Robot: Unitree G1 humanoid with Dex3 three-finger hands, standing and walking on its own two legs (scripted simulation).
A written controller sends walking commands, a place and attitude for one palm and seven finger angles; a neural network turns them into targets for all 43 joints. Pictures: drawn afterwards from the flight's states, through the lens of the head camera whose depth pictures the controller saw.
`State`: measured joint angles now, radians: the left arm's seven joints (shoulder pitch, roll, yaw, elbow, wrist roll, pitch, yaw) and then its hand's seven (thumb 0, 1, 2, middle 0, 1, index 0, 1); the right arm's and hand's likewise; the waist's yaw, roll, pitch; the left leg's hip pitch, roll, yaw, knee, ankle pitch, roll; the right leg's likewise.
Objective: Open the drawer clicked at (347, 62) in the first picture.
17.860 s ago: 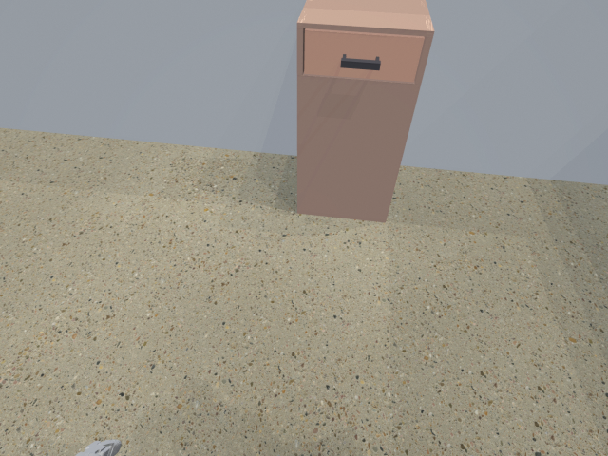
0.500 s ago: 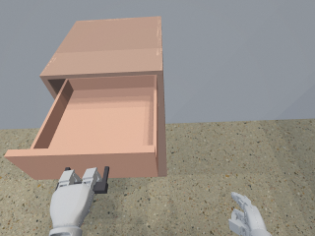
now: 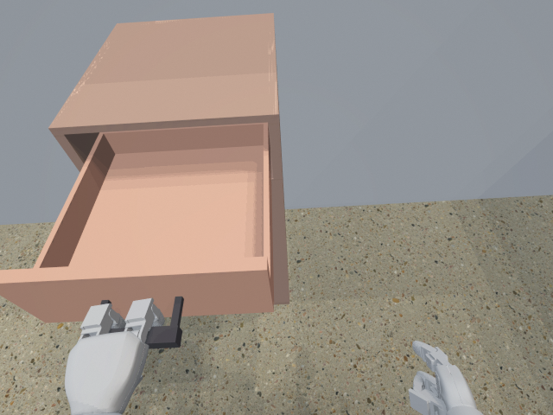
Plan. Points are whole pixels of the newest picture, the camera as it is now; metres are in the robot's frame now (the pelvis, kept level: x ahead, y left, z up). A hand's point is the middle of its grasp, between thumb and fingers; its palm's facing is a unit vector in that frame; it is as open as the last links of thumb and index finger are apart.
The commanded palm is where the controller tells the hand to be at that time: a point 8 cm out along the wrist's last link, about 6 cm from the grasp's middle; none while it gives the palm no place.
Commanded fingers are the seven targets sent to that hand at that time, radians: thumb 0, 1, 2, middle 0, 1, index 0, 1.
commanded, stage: open the thumb to release the handle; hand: left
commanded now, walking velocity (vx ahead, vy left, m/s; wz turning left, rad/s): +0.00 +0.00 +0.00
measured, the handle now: (137, 322) +0.23 +0.23 +0.02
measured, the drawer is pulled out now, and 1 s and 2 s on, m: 0.30 0.30 0.30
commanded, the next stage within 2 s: lift the hand off the handle in 0.38 s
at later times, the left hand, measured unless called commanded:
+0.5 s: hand (133, 372) +0.17 +0.22 +0.01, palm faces +0.03 -0.10 -0.99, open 13.3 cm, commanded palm +0.14 +0.21 +0.05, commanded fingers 0.00 -0.50 0.30 -0.30 -1.20 -0.30 -1.20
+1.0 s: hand (129, 354) +0.18 +0.22 +0.03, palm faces +0.08 -0.09 -0.99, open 13.7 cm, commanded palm +0.15 +0.21 +0.09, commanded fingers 0.00 -0.50 0.30 -0.30 -1.20 -0.30 -1.20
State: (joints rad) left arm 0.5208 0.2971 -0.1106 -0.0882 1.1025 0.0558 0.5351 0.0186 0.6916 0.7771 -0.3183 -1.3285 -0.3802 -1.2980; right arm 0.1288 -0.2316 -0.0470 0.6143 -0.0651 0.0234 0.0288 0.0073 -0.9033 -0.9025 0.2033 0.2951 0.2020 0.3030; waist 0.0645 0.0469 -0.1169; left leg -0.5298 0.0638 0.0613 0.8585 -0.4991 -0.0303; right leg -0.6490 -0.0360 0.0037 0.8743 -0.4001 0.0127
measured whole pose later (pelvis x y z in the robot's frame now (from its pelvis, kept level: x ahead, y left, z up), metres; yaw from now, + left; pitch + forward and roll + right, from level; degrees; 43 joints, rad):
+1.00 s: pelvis -0.02 -0.01 +0.02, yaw +1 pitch +4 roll +1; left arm 0.33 0.29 -0.14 0.00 1.07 0.10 0.45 0.00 -0.49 0.30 -0.32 -1.20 -0.34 -1.21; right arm 0.12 -0.22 -0.03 0.67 -0.04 0.01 -0.03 0.01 -0.90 -0.90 0.20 0.30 0.20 0.30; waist 0.08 0.06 -0.07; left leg -0.39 0.05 0.05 0.70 -0.39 -0.03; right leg -0.50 -0.05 -0.01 0.73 -0.31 0.01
